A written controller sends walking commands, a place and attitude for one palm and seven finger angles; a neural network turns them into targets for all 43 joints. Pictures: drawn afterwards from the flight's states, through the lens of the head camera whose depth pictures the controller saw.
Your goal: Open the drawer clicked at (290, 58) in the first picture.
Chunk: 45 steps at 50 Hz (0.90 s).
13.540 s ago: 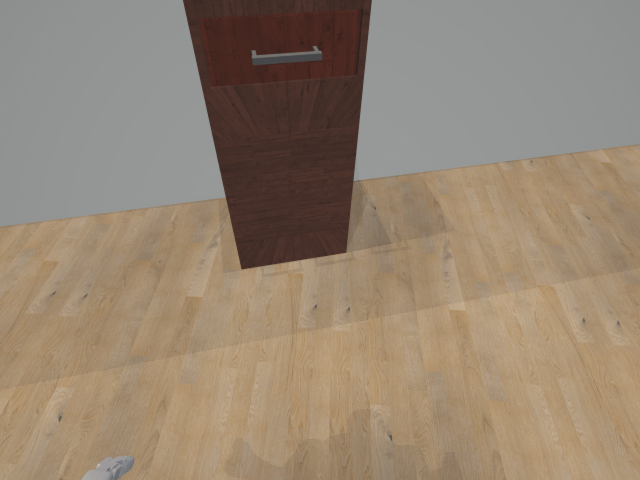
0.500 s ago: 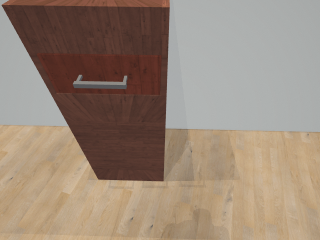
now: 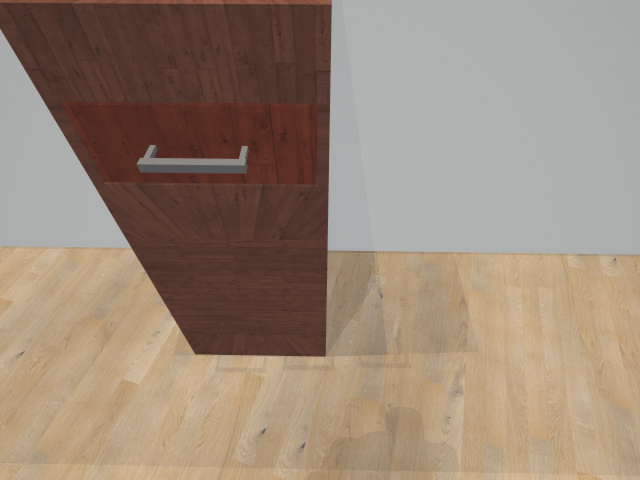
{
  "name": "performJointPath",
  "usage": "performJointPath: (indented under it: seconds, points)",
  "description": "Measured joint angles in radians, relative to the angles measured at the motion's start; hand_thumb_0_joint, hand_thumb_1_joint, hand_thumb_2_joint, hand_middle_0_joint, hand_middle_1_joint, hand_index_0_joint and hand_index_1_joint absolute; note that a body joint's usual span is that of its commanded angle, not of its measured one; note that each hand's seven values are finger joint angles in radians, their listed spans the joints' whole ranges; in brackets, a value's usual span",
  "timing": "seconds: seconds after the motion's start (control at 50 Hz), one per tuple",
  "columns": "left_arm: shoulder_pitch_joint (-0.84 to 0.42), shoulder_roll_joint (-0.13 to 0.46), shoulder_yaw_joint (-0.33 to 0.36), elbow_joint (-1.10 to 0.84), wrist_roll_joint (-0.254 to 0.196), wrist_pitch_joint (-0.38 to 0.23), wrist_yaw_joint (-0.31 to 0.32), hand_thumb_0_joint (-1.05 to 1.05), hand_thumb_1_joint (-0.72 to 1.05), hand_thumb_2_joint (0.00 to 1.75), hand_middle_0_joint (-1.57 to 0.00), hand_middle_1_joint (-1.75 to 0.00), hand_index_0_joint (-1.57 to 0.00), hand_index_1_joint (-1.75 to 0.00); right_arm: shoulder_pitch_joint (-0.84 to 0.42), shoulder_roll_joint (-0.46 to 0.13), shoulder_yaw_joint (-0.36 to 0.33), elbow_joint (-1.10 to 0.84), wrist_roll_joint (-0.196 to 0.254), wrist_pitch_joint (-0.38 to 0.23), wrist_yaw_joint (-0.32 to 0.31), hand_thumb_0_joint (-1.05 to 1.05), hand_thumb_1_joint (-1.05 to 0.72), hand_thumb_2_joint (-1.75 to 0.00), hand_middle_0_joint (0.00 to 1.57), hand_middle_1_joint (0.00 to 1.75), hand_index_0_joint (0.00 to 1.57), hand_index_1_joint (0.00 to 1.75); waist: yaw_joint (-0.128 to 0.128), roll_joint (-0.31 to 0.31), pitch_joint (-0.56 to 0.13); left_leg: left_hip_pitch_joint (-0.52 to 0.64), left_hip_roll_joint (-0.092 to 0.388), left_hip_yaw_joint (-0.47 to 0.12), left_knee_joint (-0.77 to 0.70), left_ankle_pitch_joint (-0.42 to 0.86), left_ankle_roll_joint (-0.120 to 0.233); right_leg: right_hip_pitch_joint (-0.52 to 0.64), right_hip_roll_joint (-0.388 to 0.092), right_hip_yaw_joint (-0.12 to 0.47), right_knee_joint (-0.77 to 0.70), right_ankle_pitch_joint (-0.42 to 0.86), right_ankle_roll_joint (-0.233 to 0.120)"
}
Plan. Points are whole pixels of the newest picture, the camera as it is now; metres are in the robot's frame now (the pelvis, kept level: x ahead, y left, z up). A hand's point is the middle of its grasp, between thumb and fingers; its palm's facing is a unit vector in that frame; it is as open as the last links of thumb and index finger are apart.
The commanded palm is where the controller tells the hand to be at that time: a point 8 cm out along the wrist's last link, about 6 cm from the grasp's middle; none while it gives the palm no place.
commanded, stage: shuffle to correct the standing spot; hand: left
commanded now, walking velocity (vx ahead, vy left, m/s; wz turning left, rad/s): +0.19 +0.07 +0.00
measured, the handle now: (195, 158) +0.56 +0.24 +0.08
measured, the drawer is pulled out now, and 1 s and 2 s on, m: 0.00 0.00 0.00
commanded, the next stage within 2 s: come to a stop and stand still in 0.16 s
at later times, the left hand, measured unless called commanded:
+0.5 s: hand out of the picture +0.06 +0.20 -0.18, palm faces +0.09 -0.98 -0.17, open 7.4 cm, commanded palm none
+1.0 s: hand out of the picture +0.11 +0.19 -0.17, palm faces +0.08 -0.97 -0.22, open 7.3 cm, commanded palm none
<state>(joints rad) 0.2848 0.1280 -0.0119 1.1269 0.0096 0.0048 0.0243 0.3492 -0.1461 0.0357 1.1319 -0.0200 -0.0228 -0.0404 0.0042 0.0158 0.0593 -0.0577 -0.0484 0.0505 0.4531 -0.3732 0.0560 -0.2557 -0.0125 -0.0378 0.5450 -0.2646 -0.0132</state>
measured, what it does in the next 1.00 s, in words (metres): steps on the spot: left foot, then right foot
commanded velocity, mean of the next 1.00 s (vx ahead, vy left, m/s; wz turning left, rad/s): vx -0.01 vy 0.03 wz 0.00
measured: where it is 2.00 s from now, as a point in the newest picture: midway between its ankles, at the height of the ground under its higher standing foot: outside the picture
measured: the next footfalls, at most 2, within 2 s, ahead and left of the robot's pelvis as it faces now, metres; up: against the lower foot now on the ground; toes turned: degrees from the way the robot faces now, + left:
left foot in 0.34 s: +0.07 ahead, +0.12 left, +0.00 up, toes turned +6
right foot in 0.68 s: +0.06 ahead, -0.08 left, +0.00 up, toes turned -4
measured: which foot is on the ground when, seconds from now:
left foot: down 0.00-0.14, up 0.16-0.32, down 0.34-0.72, up 0.74-1.00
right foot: down 0.00-0.34, up 0.36-0.66, down 0.68-1.00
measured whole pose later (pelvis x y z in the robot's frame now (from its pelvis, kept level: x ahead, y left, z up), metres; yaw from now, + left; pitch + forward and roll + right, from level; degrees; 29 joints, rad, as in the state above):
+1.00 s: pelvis +0.06 +0.00 +0.00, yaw +2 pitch +0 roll +1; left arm 0.20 0.18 0.03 0.97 0.03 0.01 0.03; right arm 0.17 -0.17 -0.04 1.02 -0.01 0.03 -0.02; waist 0.02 -0.04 0.08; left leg -0.31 0.00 0.04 0.72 -0.43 -0.03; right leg -0.30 -0.04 -0.08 0.55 -0.26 -0.03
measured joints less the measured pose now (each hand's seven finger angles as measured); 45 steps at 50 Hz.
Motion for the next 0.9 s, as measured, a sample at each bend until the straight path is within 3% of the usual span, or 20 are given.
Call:
performJointPath:
  seconds: [0.14, 0.24, 0.28, 0.34, 0.38, 0.44, 0.54, 0.66, 0.68, 0.72, 0.76, 0.84, 0.9]
  points:
    - [0.028, -0.012, 0.016, -0.015, 0.011, -0.013, -0.013, 0.01, 0.91, 0.90, -0.20, -0.30, -0.20, -0.30, 0.028, -0.005, -0.011, -0.004, -0.004, 0.005, 0.009, 0.00, -0.91, -0.90, 0.20, 0.30, 0.20, 0.30, 0.004, 0.013, -0.017, -0.035, 0.022, -0.011, 0.111, -0.084, -0.005, -0.019, 0.017, -0.016, 0.080, -0.077, -0.013]
    - [0.037, -0.011, 0.037, -0.031, 0.017, -0.044, -0.004, 0.01, 0.90, 0.90, -0.20, -0.30, -0.20, -0.30, -0.004, 0.001, -0.022, -0.015, -0.001, 0.010, 0.016, 0.00, -0.91, -0.90, 0.20, 0.30, 0.20, 0.30, 0.016, -0.009, -0.002, -0.203, 0.039, -0.006, 0.376, -0.183, -0.009, 0.003, 0.004, -0.049, 0.056, -0.088, -0.015]
    - [0.047, -0.005, 0.042, -0.031, 0.021, -0.045, -0.003, 0.01, 0.90, 0.90, -0.20, -0.30, -0.20, -0.30, -0.028, 0.002, -0.029, -0.029, 0.002, 0.003, 0.024, 0.00, -0.91, -0.90, 0.20, 0.30, 0.19, 0.30, 0.024, -0.030, 0.002, -0.241, 0.049, -0.004, 0.343, -0.154, -0.011, 0.021, -0.009, -0.046, 0.034, -0.082, -0.004]
    - [0.067, 0.003, 0.045, -0.023, 0.016, -0.023, -0.004, 0.01, 0.90, 0.90, -0.21, -0.30, -0.20, -0.30, -0.044, -0.004, -0.034, -0.062, 0.000, -0.029, 0.023, 0.00, -0.91, -0.90, 0.20, 0.30, 0.19, 0.30, 0.021, -0.050, -0.005, -0.221, 0.061, 0.006, 0.170, 0.027, -0.021, 0.013, -0.028, -0.033, 0.089, -0.125, 0.007]
    - [0.063, 0.009, 0.044, -0.009, 0.010, 0.003, 0.000, 0.01, 0.90, 0.90, -0.21, -0.30, -0.20, -0.30, -0.053, 0.001, -0.034, -0.072, -0.007, -0.036, 0.012, 0.00, -0.91, -0.90, 0.20, 0.30, 0.19, 0.30, 0.022, -0.064, -0.008, -0.207, 0.047, 0.030, 0.189, 0.010, -0.016, -0.028, -0.033, -0.002, 0.221, -0.233, -0.002]
    - [0.037, 0.015, 0.042, -0.003, 0.006, 0.015, 0.006, 0.01, 0.91, 0.90, -0.20, -0.30, -0.20, -0.30, -0.057, 0.010, -0.028, -0.071, -0.014, -0.029, -0.006, 0.00, -0.92, -0.90, 0.20, 0.30, 0.19, 0.30, 0.011, -0.055, -0.016, -0.157, 0.039, 0.040, 0.132, 0.006, -0.006, -0.076, -0.029, 0.002, 0.336, -0.259, 0.000]
    - [-0.042, 0.026, 0.040, -0.049, 0.002, 0.014, 0.014, 0.01, 0.92, 0.90, -0.20, -0.30, -0.20, -0.30, -0.068, 0.013, -0.023, -0.056, -0.010, -0.009, -0.015, 0.01, -0.94, -0.90, 0.20, 0.30, 0.20, 0.30, 0.003, -0.030, 0.003, -0.103, 0.032, 0.027, 0.030, 0.053, -0.007, -0.082, -0.037, -0.010, 0.235, -0.161, 0.019]
    - [-0.105, 0.057, 0.051, -0.109, 0.006, 0.021, 0.007, 0.01, 0.92, 0.90, -0.20, -0.30, -0.20, -0.30, -0.090, 0.008, -0.048, -0.069, -0.009, 0.018, -0.011, 0.01, -0.93, -0.90, 0.20, 0.30, 0.20, 0.30, -0.009, -0.011, 0.039, -0.106, 0.045, 0.035, 0.043, 0.039, -0.033, -0.051, -0.029, -0.022, 0.077, -0.040, 0.012]
    - [-0.109, 0.062, 0.053, -0.119, 0.007, 0.017, 0.006, 0.01, 0.92, 0.90, -0.20, -0.30, -0.20, -0.30, -0.090, 0.006, -0.052, -0.073, -0.008, 0.021, -0.009, 0.01, -0.92, -0.90, 0.20, 0.30, 0.20, 0.30, -0.009, -0.011, 0.040, -0.114, 0.046, 0.038, 0.063, 0.027, -0.039, -0.039, -0.028, -0.021, 0.043, 0.024, 0.006]
    - [-0.117, 0.060, 0.053, -0.128, 0.010, 0.004, 0.009, 0.01, 0.92, 0.90, -0.20, -0.30, -0.20, -0.30, -0.101, -0.007, -0.064, -0.075, -0.001, 0.030, -0.004, 0.01, -0.92, -0.90, 0.20, 0.30, 0.20, 0.30, -0.014, 0.007, 0.043, -0.147, 0.062, 0.033, 0.127, 0.007, -0.048, -0.045, -0.015, -0.025, 0.056, -0.016, -0.010]
    - [-0.126, 0.055, 0.044, -0.133, 0.011, -0.007, 0.009, 0.01, 0.91, 0.90, -0.20, -0.30, -0.20, -0.30, -0.113, -0.020, -0.074, -0.076, 0.006, 0.042, -0.003, 0.01, -0.92, -0.90, 0.20, 0.30, 0.20, 0.30, -0.024, 0.016, 0.046, -0.200, 0.058, 0.003, 0.250, -0.102, -0.053, -0.047, -0.015, -0.038, 0.070, -0.051, -0.023]
    - [-0.127, 0.036, 0.034, -0.145, 0.015, -0.009, 0.013, 0.01, 0.91, 0.90, -0.20, -0.30, -0.20, -0.30, -0.143, -0.031, -0.080, -0.071, 0.010, 0.062, 0.006, 0.00, -0.91, -0.90, 0.20, 0.30, 0.20, 0.30, -0.012, 0.000, 0.043, -0.280, 0.052, -0.029, 0.449, -0.158, -0.067, -0.034, -0.017, -0.044, 0.042, -0.034, -0.032]
    - [-0.118, 0.030, 0.041, -0.153, 0.016, -0.005, 0.017, 0.00, 0.92, 0.90, -0.20, -0.30, -0.20, -0.30, -0.161, -0.031, -0.080, -0.081, 0.010, 0.066, 0.015, 0.00, -0.91, -0.90, 0.20, 0.30, 0.19, 0.30, 0.001, -0.021, 0.035, -0.294, 0.055, -0.031, 0.444, -0.135, -0.080, -0.029, -0.019, -0.044, 0.016, -0.013, -0.033]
